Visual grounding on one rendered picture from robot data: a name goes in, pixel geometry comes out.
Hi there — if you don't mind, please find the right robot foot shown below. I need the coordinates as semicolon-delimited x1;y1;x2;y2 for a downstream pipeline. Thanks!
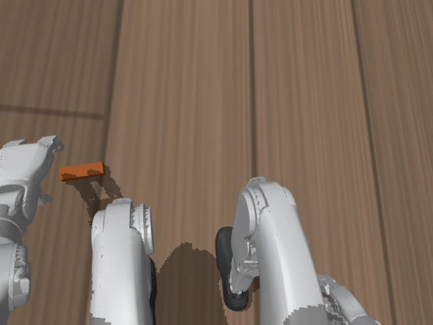
215;227;248;311

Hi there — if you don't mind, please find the small box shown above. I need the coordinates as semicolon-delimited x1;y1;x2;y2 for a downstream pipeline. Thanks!
59;162;105;181

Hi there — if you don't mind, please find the left robot hand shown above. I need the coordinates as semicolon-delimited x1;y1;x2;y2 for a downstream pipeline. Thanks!
0;135;64;206

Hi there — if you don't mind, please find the left robot arm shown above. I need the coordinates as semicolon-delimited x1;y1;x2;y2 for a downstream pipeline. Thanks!
0;179;40;325

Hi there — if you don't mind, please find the right robot hand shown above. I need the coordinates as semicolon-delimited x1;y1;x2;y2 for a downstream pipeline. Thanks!
317;274;368;325

